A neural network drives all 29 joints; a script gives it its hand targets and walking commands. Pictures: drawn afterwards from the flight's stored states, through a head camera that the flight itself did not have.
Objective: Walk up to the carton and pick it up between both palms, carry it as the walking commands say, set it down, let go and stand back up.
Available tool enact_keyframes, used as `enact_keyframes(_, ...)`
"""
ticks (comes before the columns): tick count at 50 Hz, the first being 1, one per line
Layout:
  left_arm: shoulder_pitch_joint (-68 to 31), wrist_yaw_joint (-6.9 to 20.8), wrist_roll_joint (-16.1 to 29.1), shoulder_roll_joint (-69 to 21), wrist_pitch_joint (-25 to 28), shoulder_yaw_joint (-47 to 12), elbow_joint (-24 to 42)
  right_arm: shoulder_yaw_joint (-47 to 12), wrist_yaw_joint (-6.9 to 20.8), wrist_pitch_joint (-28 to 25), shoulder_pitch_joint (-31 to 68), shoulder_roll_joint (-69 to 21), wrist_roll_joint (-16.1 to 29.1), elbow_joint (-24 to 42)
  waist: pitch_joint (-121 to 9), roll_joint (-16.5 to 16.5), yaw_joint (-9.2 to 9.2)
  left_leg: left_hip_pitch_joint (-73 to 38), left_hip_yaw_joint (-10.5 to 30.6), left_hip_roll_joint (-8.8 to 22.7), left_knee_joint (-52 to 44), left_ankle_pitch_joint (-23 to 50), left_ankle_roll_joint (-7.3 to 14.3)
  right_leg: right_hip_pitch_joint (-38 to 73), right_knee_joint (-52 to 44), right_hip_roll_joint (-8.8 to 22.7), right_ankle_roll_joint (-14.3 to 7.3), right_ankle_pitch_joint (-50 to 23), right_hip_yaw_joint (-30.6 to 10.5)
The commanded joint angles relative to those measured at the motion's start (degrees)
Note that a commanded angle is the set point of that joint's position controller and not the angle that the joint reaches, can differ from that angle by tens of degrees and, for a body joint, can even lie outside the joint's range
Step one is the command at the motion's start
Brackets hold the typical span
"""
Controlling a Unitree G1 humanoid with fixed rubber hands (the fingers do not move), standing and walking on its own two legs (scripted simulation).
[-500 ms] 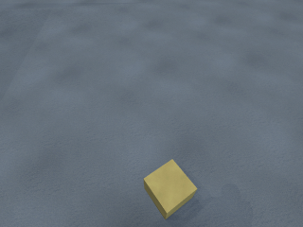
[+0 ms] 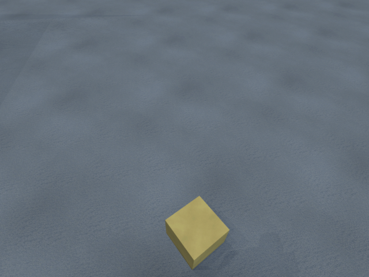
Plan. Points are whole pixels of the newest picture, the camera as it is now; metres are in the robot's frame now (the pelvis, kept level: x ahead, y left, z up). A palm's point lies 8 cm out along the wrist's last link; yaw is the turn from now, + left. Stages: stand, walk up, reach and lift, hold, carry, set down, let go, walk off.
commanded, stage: walk up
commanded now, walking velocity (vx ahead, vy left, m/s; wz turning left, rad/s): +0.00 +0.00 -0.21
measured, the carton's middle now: (195, 231) +0.47 -0.05 -0.68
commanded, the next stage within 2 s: none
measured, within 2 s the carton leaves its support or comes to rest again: neither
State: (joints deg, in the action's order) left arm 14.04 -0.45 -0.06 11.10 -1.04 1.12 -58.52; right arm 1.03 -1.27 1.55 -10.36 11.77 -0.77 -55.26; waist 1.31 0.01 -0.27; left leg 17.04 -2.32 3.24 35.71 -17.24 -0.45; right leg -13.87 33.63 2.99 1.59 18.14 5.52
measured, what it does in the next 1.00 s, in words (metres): stands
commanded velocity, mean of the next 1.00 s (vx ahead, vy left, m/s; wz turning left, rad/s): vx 0.00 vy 0.00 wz -0.20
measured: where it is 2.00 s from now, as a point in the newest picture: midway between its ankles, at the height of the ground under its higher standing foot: outside the picture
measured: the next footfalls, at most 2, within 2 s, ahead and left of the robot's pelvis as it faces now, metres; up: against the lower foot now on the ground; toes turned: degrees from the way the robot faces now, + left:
none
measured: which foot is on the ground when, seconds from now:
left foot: down 0.00-1.00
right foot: down 0.00-1.00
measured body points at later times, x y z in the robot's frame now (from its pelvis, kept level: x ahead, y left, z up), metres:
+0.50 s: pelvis -0.01 -0.01 +0.00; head +0.00 -0.01 +0.45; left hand +0.04 +0.23 -0.15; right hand +0.05 -0.26 -0.14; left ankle +0.02 +0.12 -0.73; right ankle +0.00 -0.13 -0.73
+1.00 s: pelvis +0.00 -0.01 +0.00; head +0.00 -0.01 +0.45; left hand +0.04 +0.23 -0.15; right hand +0.06 -0.26 -0.14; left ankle +0.02 +0.12 -0.73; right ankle +0.00 -0.13 -0.73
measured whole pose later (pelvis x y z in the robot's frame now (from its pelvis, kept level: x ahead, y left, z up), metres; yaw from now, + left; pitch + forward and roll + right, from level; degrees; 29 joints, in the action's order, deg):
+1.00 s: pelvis +0.00 -0.01 +0.00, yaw -1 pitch -1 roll +0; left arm 14.6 0.1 -0.6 11.1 -0.5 1.1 -58.5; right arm 1.0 -1.5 1.9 -12.0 11.8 -0.8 -55.3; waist 1.3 -0.7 0.3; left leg 16.9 -3.4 4.2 34.5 -16.4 -1.3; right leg -14.9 33.6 2.1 0.5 17.5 4.4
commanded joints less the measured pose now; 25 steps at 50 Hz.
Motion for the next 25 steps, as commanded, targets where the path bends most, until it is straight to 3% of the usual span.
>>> enact_keyframes(1, 0.84, 0.13, -0.73, 6.92, 0.88, 2.03, 5.27, 3.42, -0.49, -0.01, 1.13, 8.67, -0.35, 2.75, 1.32, -2.39, 0.87, -6.12, 1.36, 6.63, -11.05, 2.03, 0.55, -7.76, -10.51, 5.35, -3.33, -4.2, -11.4)
enact_keyframes(5, 0.24, 0.4, -1.01, 7.19, 0.86, 1.95, 5.94, 3.73, -0.58, 0.02, 0.91, 9.14, -0.61, 2.75, 2.83, -2.26, 0.87, -5.4, 1.88, 7.02, -13.29, -4.29, 0.68, -10.02, -11.44, 4.66, -3.46, -0.02, -12.11)
enact_keyframes(9, 0.53, 0.56, -1.04, 6.87, 0.97, 1.85, 6.37, 4.05, -0.73, -0.01, 0.3, 9.53, -0.76, 2.85, 3.15, -3.71, 0.74, -5.05, 1.92, 7.73, -14.56, -6.03, 0.79, -10.15, -10.31, 3.81, -3.32, -1.09, -11.4)
enact_keyframes(21, 1.03, 0.3, -1.08, 7.2, 1.64, 1.89, 6.75, 3.53, -0.88, -0.06, -0.63, 8.23, -0.49, 2.97, 0.96, -1.77, 1.21, -7.96, 0.46, 5.86, -10.99, 0.86, 0.0, -10.03, -11.51, 5.14, -4.09, -7.88, -14.75)
enact_keyframes(25, 1.3, 0.28, -1.21, 7.37, 1.55, 2.08, 7.19, 3.57, -0.92, -0.05, -0.51, 8.19, -0.62, 3.19, 0.64, -1.19, 1.21, -8.11, 0.1, 5.97, -11.02, -0.39, -0.11, -10.31, -11.61, 5.15, -4.35, -8.7, -15.0)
